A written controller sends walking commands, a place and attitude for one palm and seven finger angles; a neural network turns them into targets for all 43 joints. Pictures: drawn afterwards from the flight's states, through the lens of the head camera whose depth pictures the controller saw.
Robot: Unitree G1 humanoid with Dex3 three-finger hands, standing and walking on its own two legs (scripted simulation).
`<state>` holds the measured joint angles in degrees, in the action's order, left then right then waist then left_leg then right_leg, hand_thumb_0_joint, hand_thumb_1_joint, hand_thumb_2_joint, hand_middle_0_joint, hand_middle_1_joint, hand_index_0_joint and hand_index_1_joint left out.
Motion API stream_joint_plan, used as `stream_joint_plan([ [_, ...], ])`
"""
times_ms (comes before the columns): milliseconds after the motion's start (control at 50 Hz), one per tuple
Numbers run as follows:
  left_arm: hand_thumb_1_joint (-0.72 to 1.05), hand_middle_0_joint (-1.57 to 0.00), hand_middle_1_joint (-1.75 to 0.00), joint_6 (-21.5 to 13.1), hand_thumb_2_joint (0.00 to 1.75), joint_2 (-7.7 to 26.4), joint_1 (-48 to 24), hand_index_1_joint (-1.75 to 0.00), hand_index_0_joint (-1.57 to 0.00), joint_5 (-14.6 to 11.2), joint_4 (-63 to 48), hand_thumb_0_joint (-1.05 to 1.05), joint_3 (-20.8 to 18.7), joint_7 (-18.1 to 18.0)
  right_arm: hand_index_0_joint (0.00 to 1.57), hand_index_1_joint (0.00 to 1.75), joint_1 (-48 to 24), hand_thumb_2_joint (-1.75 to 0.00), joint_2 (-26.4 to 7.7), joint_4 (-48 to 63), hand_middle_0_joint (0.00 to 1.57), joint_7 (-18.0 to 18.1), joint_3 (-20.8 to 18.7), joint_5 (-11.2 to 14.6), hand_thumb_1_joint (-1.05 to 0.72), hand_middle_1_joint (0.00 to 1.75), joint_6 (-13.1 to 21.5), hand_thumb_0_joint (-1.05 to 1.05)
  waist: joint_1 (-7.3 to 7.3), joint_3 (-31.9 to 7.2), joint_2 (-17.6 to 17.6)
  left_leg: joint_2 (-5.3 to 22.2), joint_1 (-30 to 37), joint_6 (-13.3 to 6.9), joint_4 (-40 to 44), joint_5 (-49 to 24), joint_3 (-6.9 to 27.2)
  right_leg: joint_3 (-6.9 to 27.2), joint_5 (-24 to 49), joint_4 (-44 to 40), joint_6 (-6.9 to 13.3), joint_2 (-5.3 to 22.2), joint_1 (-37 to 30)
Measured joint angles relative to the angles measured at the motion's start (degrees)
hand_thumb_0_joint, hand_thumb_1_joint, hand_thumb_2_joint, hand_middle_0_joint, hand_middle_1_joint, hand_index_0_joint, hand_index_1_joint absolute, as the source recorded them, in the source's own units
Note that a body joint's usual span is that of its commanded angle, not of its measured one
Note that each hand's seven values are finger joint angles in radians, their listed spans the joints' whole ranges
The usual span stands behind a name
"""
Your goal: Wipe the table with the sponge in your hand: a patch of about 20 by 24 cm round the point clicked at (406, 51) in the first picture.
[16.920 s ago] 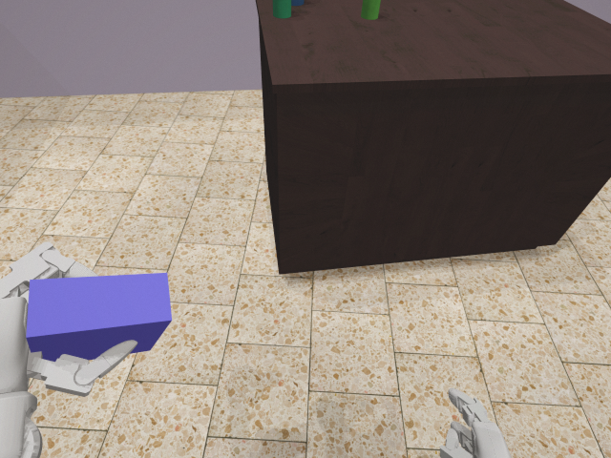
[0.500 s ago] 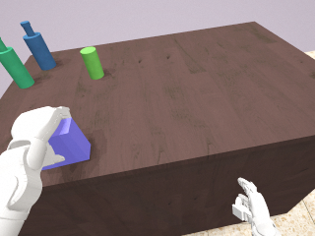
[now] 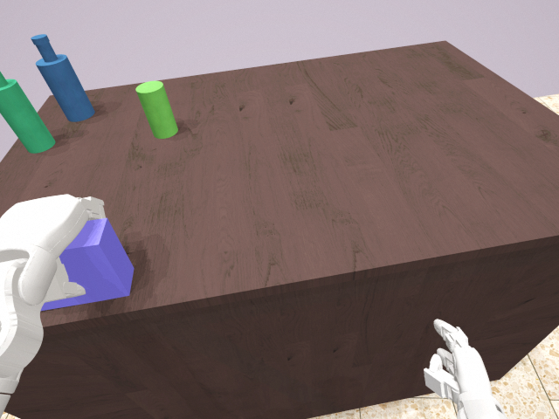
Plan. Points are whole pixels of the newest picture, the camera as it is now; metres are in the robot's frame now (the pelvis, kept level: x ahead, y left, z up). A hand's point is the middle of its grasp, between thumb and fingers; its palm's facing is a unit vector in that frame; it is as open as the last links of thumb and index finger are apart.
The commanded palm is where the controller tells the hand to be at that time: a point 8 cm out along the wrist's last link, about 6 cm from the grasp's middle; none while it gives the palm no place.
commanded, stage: move the sponge above the wiping area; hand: left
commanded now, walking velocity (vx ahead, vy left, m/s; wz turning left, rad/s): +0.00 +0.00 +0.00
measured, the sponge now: (77, 273) +0.23 +0.33 +0.11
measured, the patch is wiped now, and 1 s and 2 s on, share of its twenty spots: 0.05 0.05 0.05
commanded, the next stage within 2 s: lower the sponge onto the table in 1.90 s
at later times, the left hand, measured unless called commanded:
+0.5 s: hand (78, 247) +0.24 +0.30 +0.16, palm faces -0.01 +0.00 -1.00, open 9.2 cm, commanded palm +0.22 +0.33 +0.27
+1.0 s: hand (80, 223) +0.26 +0.29 +0.19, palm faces +0.15 +0.02 -0.99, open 9.2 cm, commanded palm +0.22 +0.33 +0.28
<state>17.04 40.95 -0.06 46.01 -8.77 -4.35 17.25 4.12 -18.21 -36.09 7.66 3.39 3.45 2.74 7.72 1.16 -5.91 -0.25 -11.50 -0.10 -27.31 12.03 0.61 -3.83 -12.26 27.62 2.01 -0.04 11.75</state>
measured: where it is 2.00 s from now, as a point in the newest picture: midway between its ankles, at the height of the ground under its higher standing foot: outside the picture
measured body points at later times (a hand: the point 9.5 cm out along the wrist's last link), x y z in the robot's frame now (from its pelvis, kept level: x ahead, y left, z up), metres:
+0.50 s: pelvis +0.01 +0.02 +0.00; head -0.01 -0.02 +0.45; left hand +0.24 +0.30 +0.22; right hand +0.25 -0.18 -0.07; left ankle +0.03 +0.12 -0.74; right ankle +0.03 -0.10 -0.74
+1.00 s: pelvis +0.00 +0.02 +0.00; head -0.02 -0.01 +0.45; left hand +0.24 +0.29 +0.25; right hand +0.25 -0.18 -0.06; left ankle +0.03 +0.12 -0.74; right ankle +0.03 -0.10 -0.74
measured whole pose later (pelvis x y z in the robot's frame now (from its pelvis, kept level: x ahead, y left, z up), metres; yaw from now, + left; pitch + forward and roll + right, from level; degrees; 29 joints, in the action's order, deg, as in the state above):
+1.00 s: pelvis +0.00 +0.02 +0.00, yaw -2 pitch -5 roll +0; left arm 15.1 41.6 -0.3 45.9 -19.2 -0.6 9.9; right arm 3.4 -14.7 -36.6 5.8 3.6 2.3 3.0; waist 9.2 1.2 -5.2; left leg -1.2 -7.9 -1.4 -25.0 11.9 -1.7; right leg -1.3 -11.6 25.9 1.1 0.7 9.1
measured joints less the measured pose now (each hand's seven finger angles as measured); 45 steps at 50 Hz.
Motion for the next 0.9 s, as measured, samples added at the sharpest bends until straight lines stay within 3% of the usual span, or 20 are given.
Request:
stream_joint_plan([
  [60,-0.42,-0.81,-1.40,-6.83,1.02,2.19,0.38,-1.41,-0.81,0.14,-4.63,-0.01,-0.35,-3.16,0.20,0.30,1.25,-0.90,1.13,-1.09,0.20,1.11,-0.42,-1.08,-0.91,0.30,1.75,0.01,1.22,0.01,0.59,0.26,1.67,0.17,-0.26,0.74,0.13,-0.09,-0.38,-0.39,0.19,-0.29,-1.97],
  [120,-0.42,-0.82,-1.40,-8.16,1.02,3.24,-3.78,-1.41,-0.82,-1.90,-2.44,-0.01,-1.37,-6.63,0.20,0.30,0.54,-0.90,2.13,-2.43,0.20,0.80,-0.64,-0.36,-0.91,0.30,1.68,0.01,1.76,-0.07,-0.09,0.60,2.86,0.33,0.02,0.91,-0.08,0.15,0.11,-1.56,0.15,-0.67,-3.42],
  [160,-0.43,-0.82,-1.40,-5.64,1.02,3.38,-7.73,-1.40,-0.82,-3.31,1.69,0.00,-2.48,-8.06,0.20,0.30,-0.65,-0.90,2.69,-3.23,0.20,0.17,-0.54,0.02,-0.91,0.30,0.91,0.01,1.50,-0.40,-0.54,0.63,2.75,0.30,0.38,0.65,-0.37,0.45,0.53,-1.92,-0.01,-0.69,-3.21],
  [220,-0.43,-0.82,-1.40,0.03,1.02,3.83,-11.00,-1.40,-0.82,-3.22,6.64,0.00,-5.15,-7.63,0.20,0.30,-2.29,-0.90,3.10,-3.08,0.20,-0.90,0.25,0.35,-0.91,0.30,-0.39,0.01,0.41,-0.79,-0.90,0.39,1.96,0.13,1.31,-0.13,-1.01,1.08,1.04,-2.00,-0.21,-0.45,-1.83],
  [280,-0.42,-0.81,-1.40,4.50,1.02,4.18,-9.86,-1.41,-0.82,-1.93,7.61,0.00,-6.20,-4.81,0.20,0.30,-2.43,-0.90,2.70,-1.11,0.21,-1.80,0.71,0.70,-0.91,0.30,-1.35,0.01,-0.78,-1.06,-1.35,-0.05,0.70,-0.21,1.71,-0.69,-1.23,1.30,1.31,-1.85,-0.58,-0.01,-0.33],
  [340,-0.42,-0.81,-1.40,5.66,1.02,2.62,-5.63,-1.41,-0.81,-1.35,4.83,0.00,-4.66,-1.44,0.20,0.30,-1.89,-0.90,1.80,0.38,0.21,-2.26,0.74,1.11,-0.91,0.30,-1.60,0.01,-1.11,-1.10,-1.84,-0.48,-0.13,-0.67,1.52,-0.73,-1.29,1.36,1.28,-1.61,-0.98,0.42,0.47],
  [380,-0.42,-0.81,-1.40,3.95,1.02,0.97,-2.46,-1.41,-0.81,-1.39,1.76,0.00,-2.42,0.69,0.20,0.30,-1.26,-0.90,1.43,0.76,0.21,-2.12,0.64,0.81,-0.91,0.30,-1.40,0.01,-1.01,-1.06,-1.69,-0.87,-0.31,-0.99,1.28,-0.59,-1.11,1.19,0.99,-1.23,-1.27,0.82,0.59],
  [440,-0.42,-0.81,-1.40,-1.29,1.02,-0.01,1.91,-1.41,-0.82,-1.41,-4.37,0.00,0.70,1.76,0.20,0.30,-0.37,-0.90,1.75,0.73,0.20,-1.36,0.68,-0.22,-0.91,0.30,-0.48,0.01,-0.05,-0.47,-0.55,-1.10,0.32,-1.28,0.83,-0.10,-1.18,1.29,0.40,-0.63,-1.38,1.05,0.02],
  [500,-0.42,-0.82,-1.40,-6.73,1.02,1.03,3.47,-1.41,-0.82,-1.58,-9.06,0.00,0.99,-1.84,0.20,0.30,0.36,-0.90,2.84,-0.01,0.20,-0.73,0.65,-1.18,-0.91,0.30,0.56,0.01,1.36,0.18,0.75,-0.93,1.95,-1.22,0.99,0.25,-1.24,1.37,0.26,-1.17,-1.14,0.84,-1.71],
  [540,-0.42,-0.82,-1.40,-7.78,1.02,2.06,1.53,-1.40,-0.82,-2.05,-9.52,0.00,0.77,-5.65,0.20,0.30,0.33,-0.90,3.46,-0.76,0.20,-0.62,0.33,-1.27,-0.91,0.30,0.87,0.01,2.42,0.60,0.91,-0.62,3.07,-1.07,1.20,0.38,-1.35,1.50,0.62,-2.10,-0.94,0.50,-3.09],
  [600,-0.43,-0.82,-1.40,-4.94,1.02,1.95,-5.41,-1.40,-0.83,-2.97,-4.55,0.00,-0.44,-10.38,0.20,0.30,-0.37,-0.90,3.76,-2.15,0.21,-0.52,-0.33,-0.29,-0.91,0.30,0.89,0.01,2.84,0.65,0.53,-0.46,3.66,-1.00,1.70,0.00,-1.29,1.46,1.47,-3.48,-0.95,0.30,-4.08],
  [640,-0.43,-0.82,-1.40,-1.36,1.02,1.96,-9.97,-1.40,-0.83,-2.97,0.24,0.00,-2.24,-11.20,0.20,0.31,-1.64,-0.90,3.69,-2.91,0.21,-0.89,0.02,0.13,-0.91,0.30,0.10,0.01,2.20,0.35,0.54,-0.53,3.37,-1.08,2.29,-0.55,-1.52,1.70,2.04,-3.85,-1.15,0.37,-3.61],
  [700,-0.43,-0.82,-1.40,4.10,1.02,2.25,-13.67,-1.41,-0.82,-2.00,5.40,0.00,-4.43,-9.60,0.20,0.31,-2.82,-0.90,3.41,-2.55,0.21,-1.44,0.82,0.87,-0.91,0.30,-0.98,0.01,0.61,-0.31,0.70,-0.92,2.42,-1.22,3.37,-1.58,-1.65,1.84,2.62,-4.07,-1.47,0.76,-2.26],
  [760,-0.42,-0.82,-1.40,7.74,1.02,0.63,-12.47,-1.41,-0.82,-1.49,5.59,0.00,-3.63,-6.86,0.20,0.31,-2.53,-0.90,2.70,-0.59,0.21,-1.95,0.84,1.49,-0.91,0.30,-1.18,0.01,-0.33,-0.82,0.09,-1.35,1.46,-1.48,3.80,-2.10,-1.65,1.84,2.85,-4.04,-1.69,1.18,-1.17],
  [820,-0.42,-0.81,-1.41,7.81,1.02,-2.27,-7.82,-1.41,-0.82,-0.88,2.39,0.00,0.12,-4.17,0.20,0.30,-2.27,-0.90,2.20,0.53,0.20,-2.23,0.85,1.63,-0.91,0.30,-1.05,0.01,-0.60,-0.92,-0.40,-1.71,0.91,-1.82,3.56,-1.99,-1.76,1.97,2.49,-3.34,-1.85,1.54,-0.41],
  [900,-0.42,-0.82,-1.40,3.41,1.02,-3.80,-1.49,-1.41,-0.82,0.92,-4.77,0.00,5.56,-1.75,0.20,0.31,-1.54,-0.90,2.60,0.71,0.21,-1.86,0.79,0.12,-0.91,0.30,-0.24,0.01,-0.31,-0.33,0.35,-1.88,1.41,-1.98,2.78,-1.25,-2.00,2.24,1.29,-1.62,-1.62,1.71,-0.39],
])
